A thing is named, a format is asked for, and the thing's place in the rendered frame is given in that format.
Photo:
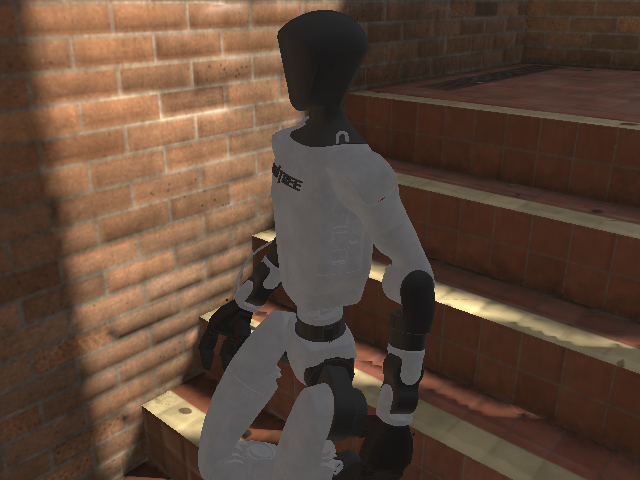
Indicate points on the robot right forearm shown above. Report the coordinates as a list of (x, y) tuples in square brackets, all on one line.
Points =
[(265, 278)]

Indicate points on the robot left upper arm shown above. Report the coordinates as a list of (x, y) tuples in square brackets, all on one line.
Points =
[(360, 179)]

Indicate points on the robot right upper arm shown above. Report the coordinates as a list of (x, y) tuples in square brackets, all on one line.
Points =
[(276, 138)]

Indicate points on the right robot shin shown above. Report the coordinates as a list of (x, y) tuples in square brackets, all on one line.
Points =
[(261, 456)]

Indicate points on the robot left forearm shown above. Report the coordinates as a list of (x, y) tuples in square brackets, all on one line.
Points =
[(403, 367)]

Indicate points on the right robot thigh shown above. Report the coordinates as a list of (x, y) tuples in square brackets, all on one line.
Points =
[(246, 386)]

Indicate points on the robot left hand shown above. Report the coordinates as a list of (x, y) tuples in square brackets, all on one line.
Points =
[(385, 453)]

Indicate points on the robot right hand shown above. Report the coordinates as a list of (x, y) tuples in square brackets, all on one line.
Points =
[(229, 320)]

